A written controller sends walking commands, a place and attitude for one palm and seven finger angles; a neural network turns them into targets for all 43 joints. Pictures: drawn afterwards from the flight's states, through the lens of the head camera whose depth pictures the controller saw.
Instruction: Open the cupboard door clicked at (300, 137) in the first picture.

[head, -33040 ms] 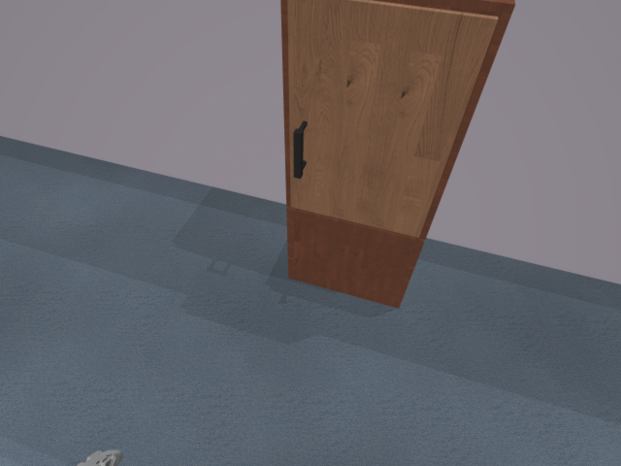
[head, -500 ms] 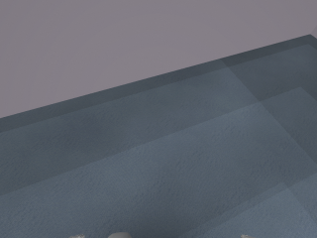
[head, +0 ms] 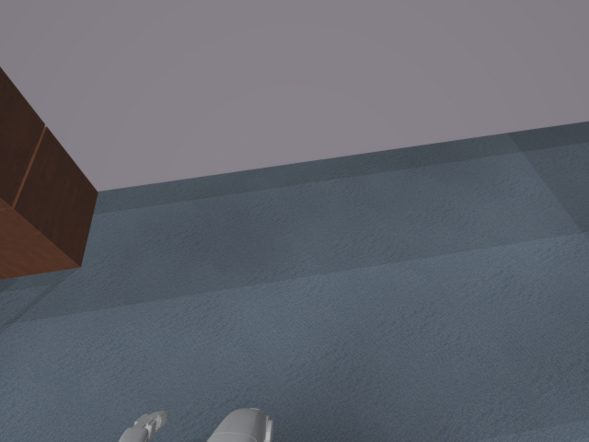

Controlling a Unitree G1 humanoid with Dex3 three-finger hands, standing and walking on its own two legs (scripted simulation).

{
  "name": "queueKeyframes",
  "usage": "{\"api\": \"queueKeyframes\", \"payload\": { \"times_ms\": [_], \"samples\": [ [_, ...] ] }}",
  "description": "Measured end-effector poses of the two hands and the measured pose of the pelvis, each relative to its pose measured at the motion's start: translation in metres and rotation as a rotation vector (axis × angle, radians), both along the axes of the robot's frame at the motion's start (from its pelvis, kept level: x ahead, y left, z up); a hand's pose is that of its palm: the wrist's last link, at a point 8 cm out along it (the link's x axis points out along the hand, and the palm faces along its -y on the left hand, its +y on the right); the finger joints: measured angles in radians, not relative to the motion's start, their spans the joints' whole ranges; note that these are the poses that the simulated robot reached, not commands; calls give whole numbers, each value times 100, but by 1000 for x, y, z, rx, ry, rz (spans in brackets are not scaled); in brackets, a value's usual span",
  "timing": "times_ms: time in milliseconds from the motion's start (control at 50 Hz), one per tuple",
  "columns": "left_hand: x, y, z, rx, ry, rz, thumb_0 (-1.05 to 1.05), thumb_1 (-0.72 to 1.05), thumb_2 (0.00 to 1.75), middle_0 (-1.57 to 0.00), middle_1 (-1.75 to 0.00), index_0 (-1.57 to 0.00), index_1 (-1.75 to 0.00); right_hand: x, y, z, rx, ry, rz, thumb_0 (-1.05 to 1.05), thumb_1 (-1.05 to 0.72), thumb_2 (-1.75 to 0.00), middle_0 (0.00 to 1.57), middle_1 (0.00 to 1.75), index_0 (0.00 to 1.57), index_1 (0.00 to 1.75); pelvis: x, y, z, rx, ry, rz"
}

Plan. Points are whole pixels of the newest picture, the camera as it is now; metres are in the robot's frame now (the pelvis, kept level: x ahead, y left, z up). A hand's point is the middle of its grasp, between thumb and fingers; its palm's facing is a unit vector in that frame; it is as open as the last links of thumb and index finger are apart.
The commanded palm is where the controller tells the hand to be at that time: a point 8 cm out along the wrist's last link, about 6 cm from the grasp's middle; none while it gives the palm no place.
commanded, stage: turn to face it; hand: left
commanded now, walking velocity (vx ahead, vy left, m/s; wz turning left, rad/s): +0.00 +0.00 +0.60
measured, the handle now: out of the picture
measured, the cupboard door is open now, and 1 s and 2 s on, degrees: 46 46 46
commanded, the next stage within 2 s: take the last steps up to it in 1.46 s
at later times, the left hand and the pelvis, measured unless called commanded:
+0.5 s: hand out of the picture +0.03 +0.24 -0.16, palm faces +0.32 -0.91 -0.26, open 7.4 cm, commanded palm none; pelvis +0.01 +0.01 +0.00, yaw +17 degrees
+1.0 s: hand out of the picture -0.03 +0.15 -0.16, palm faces +0.59 -0.77 -0.24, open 7.3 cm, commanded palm none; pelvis +0.03 -0.04 +0.00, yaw +37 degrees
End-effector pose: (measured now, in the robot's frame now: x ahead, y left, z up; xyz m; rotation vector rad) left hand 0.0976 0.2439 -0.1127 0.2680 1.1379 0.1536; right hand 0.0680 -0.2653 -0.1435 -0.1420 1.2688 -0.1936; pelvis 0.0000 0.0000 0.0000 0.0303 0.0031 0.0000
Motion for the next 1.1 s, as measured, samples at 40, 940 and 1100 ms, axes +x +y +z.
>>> {"api": "queueKeyframes", "payload": {
  "times_ms": [40,940,1100],
  "samples": [
    [-13,-5,-2,-17,22,32,0,91,90,-20,-29,-20,-30,11,-1,6,0,-7,29,1,-91,-90,20,30,20,30,1,-3,3,6,0,31],
    [-133,-56,-9,-64,31,627,0,92,90,-20,-30,-20,-30,170,37,13,-10,12,610,1,-91,-90,19,30,19,30,34,-49,6,16,0,601],
    [-209,-52,-42,-103,139,789,0,91,90,-20,-29,-20,-30,212,108,17,-24,-127,790,0,-91,-90,19,30,20,30,27,-31,-13,-10,5,694]
  ]
}}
